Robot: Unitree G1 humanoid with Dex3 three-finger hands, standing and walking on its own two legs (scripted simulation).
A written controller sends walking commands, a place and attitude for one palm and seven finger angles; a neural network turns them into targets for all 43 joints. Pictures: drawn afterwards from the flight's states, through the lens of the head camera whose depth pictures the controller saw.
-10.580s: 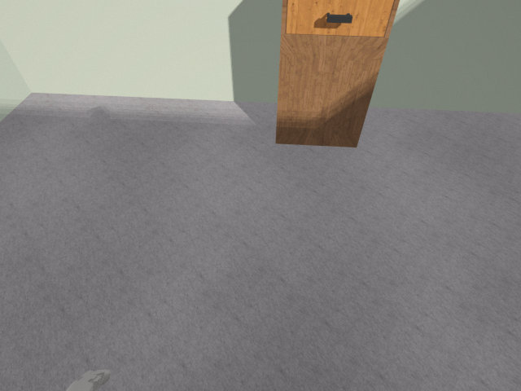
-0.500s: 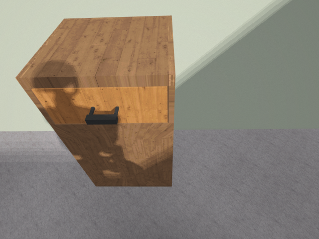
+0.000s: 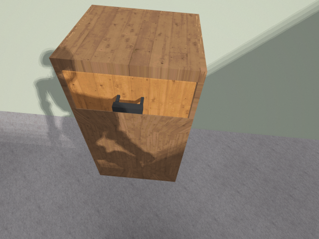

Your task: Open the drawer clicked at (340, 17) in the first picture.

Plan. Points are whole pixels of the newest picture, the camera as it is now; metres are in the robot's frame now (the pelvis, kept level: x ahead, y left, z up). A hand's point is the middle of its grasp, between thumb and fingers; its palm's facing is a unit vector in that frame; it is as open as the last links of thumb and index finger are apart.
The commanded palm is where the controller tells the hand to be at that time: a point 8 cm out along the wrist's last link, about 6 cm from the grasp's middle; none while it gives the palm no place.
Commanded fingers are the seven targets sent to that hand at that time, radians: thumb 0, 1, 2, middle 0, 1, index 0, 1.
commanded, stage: come to a stop and stand still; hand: left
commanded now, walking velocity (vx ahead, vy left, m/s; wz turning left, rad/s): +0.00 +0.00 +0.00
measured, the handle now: (129, 103) +0.54 +0.16 -0.03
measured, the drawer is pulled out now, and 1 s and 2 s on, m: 0.00 0.00 0.00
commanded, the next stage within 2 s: look again from close up in 0.80 s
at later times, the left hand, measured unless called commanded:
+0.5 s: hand out of the picture -0.05 +0.15 -0.18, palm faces +0.02 -0.99 -0.15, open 7.4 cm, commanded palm none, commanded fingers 0.00 0.90 0.90 -0.20 -0.30 -0.20 -0.30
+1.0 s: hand out of the picture -0.10 +0.13 -0.18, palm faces +0.04 -0.99 -0.15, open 7.4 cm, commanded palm none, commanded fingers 0.00 0.90 0.90 -0.20 -0.30 -0.20 -0.30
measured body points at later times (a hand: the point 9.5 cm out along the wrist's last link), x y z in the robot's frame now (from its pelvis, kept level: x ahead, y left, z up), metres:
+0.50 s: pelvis -0.04 -0.01 +0.00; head -0.05 +0.00 +0.45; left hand -0.05 +0.20 -0.16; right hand -0.10 -0.22 -0.16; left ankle +0.03 +0.07 -0.74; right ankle -0.06 -0.12 -0.74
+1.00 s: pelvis -0.04 -0.01 +0.00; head -0.03 +0.00 +0.45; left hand -0.10 +0.19 -0.16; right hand -0.05 -0.22 -0.16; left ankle +0.03 +0.07 -0.74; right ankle -0.06 -0.12 -0.74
